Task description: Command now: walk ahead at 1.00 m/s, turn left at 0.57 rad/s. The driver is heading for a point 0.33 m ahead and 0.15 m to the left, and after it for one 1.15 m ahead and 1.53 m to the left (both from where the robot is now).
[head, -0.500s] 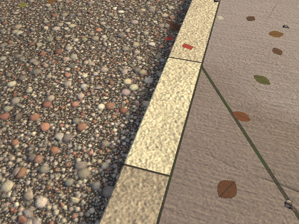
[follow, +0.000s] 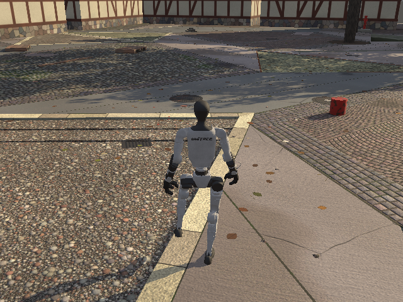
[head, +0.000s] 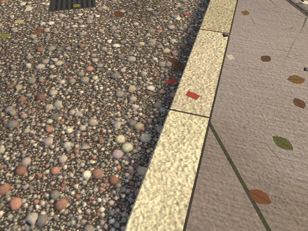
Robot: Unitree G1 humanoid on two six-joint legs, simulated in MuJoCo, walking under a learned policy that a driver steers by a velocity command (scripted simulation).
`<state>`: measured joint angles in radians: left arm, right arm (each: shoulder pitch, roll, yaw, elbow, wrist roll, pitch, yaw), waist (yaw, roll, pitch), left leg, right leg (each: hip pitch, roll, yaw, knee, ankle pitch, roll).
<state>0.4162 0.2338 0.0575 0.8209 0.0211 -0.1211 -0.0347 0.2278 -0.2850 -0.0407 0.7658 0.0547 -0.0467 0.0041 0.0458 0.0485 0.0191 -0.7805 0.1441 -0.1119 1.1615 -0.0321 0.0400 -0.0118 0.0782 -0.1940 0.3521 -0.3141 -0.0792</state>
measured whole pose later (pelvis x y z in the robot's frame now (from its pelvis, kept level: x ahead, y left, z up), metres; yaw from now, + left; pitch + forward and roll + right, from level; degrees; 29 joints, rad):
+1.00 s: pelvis +0.52 +0.05 +0.00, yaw +57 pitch +1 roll -2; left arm 0.12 0.29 0.06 0.68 0.02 0.00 0.02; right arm 0.16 -0.33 -0.07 0.58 0.02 0.09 -0.02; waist 0.02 0.03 0.09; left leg -0.53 0.06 -0.02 1.09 -0.31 -0.05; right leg -0.34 -0.02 -0.15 0.40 -0.08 -0.05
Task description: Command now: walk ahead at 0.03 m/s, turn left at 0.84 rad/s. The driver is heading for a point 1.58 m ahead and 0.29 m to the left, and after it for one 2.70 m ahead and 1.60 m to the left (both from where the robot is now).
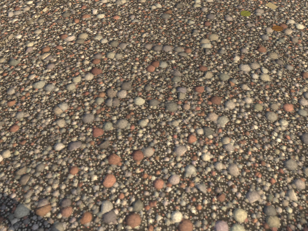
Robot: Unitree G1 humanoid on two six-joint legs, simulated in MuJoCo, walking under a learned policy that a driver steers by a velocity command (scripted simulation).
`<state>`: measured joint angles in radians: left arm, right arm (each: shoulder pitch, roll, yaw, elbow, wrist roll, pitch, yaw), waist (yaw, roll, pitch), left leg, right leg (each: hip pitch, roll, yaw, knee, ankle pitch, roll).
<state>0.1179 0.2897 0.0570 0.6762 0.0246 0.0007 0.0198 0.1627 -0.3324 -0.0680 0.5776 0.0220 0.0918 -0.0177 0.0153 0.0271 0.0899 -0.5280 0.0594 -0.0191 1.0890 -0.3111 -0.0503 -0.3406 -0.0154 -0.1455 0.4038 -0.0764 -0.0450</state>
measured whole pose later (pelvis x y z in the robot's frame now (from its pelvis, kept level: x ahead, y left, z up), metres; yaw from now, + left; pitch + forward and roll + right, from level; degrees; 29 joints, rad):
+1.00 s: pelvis -0.03 +0.00 +0.01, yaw +10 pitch -1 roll +0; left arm 0.20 0.22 0.01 0.91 0.00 0.00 0.02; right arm 0.21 -0.23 -0.05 0.89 -0.01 0.04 -0.05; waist 0.00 0.00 0.02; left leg -0.20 -0.03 -0.05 0.41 -0.20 0.00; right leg -0.16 -0.01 0.00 0.42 -0.25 0.00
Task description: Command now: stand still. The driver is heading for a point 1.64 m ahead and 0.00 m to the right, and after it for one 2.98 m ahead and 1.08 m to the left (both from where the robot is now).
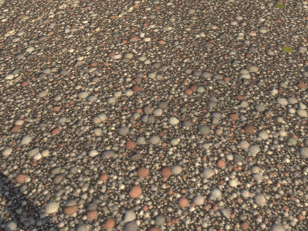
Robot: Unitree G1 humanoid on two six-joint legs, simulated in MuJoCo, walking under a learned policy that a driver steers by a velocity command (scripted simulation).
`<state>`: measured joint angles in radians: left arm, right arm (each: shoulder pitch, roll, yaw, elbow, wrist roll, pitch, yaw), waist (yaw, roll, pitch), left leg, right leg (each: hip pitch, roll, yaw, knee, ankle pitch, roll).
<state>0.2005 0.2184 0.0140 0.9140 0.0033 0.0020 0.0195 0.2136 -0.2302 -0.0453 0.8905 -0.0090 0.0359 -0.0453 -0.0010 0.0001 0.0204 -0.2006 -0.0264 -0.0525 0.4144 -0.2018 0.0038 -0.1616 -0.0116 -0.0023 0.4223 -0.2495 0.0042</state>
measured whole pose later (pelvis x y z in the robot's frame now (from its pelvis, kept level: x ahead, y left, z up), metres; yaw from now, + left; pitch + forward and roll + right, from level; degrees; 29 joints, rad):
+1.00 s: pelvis +0.00 +0.00 +0.00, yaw -1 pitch +0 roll +0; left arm 0.29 0.19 0.00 1.08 0.00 0.01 0.04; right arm 0.24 -0.20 -0.01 1.10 0.00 0.02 -0.05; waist 0.00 0.00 0.03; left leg -0.20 -0.01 -0.05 0.40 -0.20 0.00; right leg -0.16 0.00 0.01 0.40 -0.24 0.00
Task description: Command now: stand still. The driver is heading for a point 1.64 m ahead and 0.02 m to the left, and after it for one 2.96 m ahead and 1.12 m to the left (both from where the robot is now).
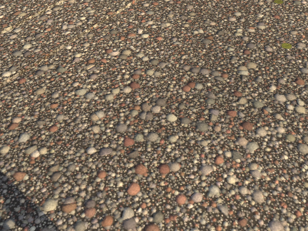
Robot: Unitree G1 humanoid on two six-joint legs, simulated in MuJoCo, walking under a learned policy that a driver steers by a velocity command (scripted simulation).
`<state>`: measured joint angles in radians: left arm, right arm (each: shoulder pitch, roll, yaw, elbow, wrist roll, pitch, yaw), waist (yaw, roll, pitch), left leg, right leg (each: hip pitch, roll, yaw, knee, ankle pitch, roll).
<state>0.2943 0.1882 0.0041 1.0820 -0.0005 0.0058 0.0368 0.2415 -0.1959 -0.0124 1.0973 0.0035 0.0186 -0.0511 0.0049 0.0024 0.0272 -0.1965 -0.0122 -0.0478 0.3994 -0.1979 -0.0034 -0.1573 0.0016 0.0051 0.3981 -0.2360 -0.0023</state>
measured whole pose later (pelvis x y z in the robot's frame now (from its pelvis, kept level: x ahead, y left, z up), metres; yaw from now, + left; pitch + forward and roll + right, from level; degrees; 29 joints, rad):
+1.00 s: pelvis +0.47 -0.08 -0.10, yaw -2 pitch +2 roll -2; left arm 0.20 0.24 0.03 0.95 0.02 -0.11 -0.05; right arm 0.20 -0.26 -0.04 0.87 0.02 -0.07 -0.03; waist 0.02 0.04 0.13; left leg -0.58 0.09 -0.09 1.13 -0.40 -0.05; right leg -0.31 0.07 -0.09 0.44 -0.16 -0.07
